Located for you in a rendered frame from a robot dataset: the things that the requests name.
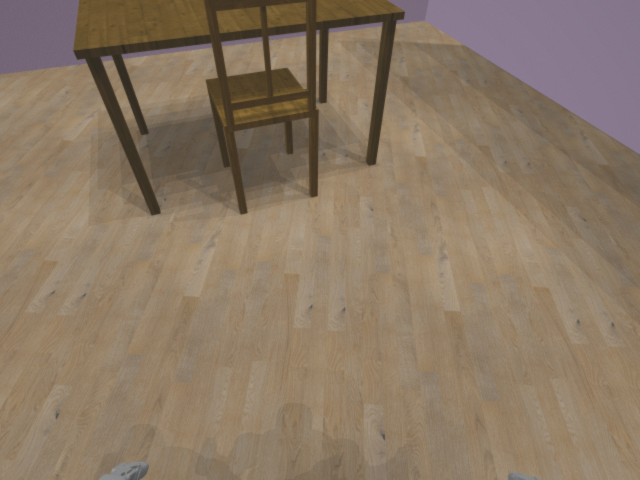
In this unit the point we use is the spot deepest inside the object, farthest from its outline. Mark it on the chair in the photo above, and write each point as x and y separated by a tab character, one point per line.
263	98

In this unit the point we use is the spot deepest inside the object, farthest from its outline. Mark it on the table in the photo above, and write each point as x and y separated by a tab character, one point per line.
115	27

